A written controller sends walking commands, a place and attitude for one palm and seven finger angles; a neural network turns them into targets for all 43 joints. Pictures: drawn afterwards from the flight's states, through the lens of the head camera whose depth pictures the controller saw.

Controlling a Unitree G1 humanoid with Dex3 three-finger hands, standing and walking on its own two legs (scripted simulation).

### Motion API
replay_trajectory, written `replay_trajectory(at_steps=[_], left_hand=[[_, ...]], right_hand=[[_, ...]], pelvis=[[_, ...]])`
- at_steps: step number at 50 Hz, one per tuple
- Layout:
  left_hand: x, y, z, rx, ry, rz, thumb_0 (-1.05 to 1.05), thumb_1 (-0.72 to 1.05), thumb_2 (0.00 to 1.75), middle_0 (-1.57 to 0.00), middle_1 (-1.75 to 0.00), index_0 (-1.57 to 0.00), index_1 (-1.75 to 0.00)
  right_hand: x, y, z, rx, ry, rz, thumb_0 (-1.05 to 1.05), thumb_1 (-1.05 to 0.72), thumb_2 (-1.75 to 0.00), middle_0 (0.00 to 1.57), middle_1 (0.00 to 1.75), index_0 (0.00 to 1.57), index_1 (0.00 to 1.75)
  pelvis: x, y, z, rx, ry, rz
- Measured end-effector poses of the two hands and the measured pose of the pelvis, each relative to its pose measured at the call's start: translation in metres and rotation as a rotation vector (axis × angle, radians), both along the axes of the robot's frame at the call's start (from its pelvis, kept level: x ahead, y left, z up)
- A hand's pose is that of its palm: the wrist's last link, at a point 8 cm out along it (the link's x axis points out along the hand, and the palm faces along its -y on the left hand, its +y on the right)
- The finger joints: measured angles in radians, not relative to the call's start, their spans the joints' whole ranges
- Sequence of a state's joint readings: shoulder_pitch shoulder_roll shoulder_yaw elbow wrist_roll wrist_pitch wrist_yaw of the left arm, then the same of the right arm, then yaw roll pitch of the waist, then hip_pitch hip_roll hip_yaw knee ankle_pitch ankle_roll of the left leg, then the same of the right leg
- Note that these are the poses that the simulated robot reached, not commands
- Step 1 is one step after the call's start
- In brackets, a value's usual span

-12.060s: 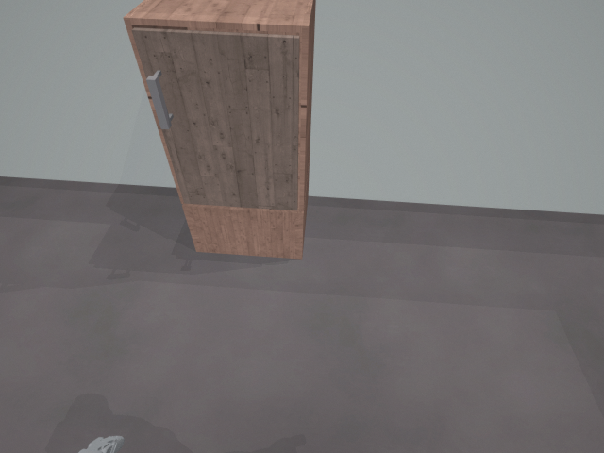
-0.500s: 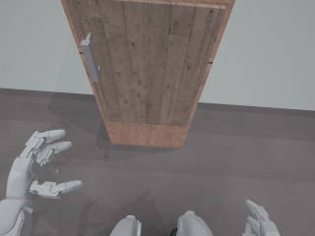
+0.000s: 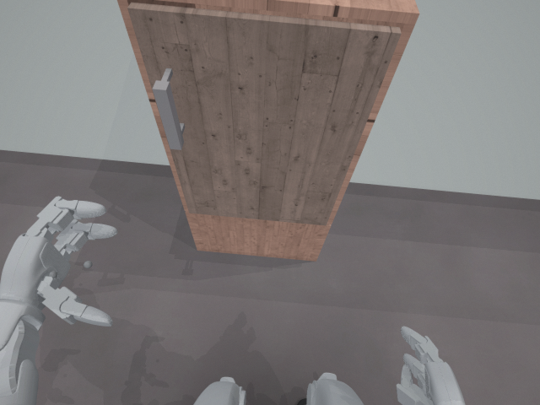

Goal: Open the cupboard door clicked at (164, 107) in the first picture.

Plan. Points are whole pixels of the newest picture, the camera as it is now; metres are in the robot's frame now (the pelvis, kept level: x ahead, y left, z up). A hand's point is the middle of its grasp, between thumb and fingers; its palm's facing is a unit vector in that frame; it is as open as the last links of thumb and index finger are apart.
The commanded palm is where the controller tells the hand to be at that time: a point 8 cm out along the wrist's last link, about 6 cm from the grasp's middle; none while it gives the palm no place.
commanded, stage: raise the hand with hooked fingers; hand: left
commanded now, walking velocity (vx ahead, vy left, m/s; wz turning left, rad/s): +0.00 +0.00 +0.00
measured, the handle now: (172, 110) +0.60 +0.23 +0.03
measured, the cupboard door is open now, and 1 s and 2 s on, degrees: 0 0 0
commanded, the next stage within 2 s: move the hooked fingers beside the handle in 0.58 s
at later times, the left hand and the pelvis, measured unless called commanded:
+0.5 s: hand (96, 255) +0.29 +0.26 +0.06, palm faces -0.01 -1.00 -0.05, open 14.0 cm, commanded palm +0.26 +0.31 +0.06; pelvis +0.00 -0.01 +0.00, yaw -1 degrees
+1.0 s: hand (111, 220) +0.35 +0.26 +0.05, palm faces -0.02 -1.00 -0.03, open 14.0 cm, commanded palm +0.32 +0.31 +0.05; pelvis +0.00 -0.01 +0.00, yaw +0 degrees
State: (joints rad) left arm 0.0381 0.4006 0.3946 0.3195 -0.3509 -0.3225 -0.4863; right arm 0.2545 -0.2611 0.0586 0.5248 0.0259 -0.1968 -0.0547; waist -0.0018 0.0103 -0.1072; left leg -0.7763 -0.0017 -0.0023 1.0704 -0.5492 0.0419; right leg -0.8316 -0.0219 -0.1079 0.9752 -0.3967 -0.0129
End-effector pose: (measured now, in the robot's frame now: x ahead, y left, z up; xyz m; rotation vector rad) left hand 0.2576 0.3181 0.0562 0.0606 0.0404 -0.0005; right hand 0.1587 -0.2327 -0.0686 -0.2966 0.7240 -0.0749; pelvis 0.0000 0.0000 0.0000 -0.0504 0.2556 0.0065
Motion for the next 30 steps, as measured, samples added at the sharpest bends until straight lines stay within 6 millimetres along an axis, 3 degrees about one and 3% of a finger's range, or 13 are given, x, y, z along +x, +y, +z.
replay_trajectory(at_steps=[7, 15, 30], left_hand=[[0.016, 0.011, 0.007, -0.005, -0.012, 0.014, -0.02, -0.49, 0.3, -0.3, -1.2, -0.3, -1.2], [0.017, -0.002, 0.0, -0.029, 0.016, -0.022, -0.02, -0.5, 0.3, -0.3, -1.2, -0.3, -1.2], [0.012, -0.005, 0.001, -0.024, 0.002, 0.004, -0.02, -0.5, 0.3, -0.3, -1.2, -0.3, -1.2]], right_hand=[[-0.016, -0.015, -0.002, -0.021, 0.053, -0.037, 0.01, -0.9, -0.9, 0.2, 0.31, 0.21, 0.3], [-0.028, -0.029, 0.003, -0.037, 0.062, -0.066, 0.01, -0.9, -0.9, 0.2, 0.3, 0.21, 0.3], [-0.02, -0.026, 0.0, -0.012, 0.043, -0.054, 0.01, -0.9, -0.9, 0.2, 0.3, 0.21, 0.3]], pelvis=[[0.0, -0.004, 0.002, 0.003, 0.002, -0.002], [0.001, -0.006, 0.005, 0.011, 0.005, -0.016], [-0.002, -0.012, 0.004, 0.014, -0.001, -0.011]])
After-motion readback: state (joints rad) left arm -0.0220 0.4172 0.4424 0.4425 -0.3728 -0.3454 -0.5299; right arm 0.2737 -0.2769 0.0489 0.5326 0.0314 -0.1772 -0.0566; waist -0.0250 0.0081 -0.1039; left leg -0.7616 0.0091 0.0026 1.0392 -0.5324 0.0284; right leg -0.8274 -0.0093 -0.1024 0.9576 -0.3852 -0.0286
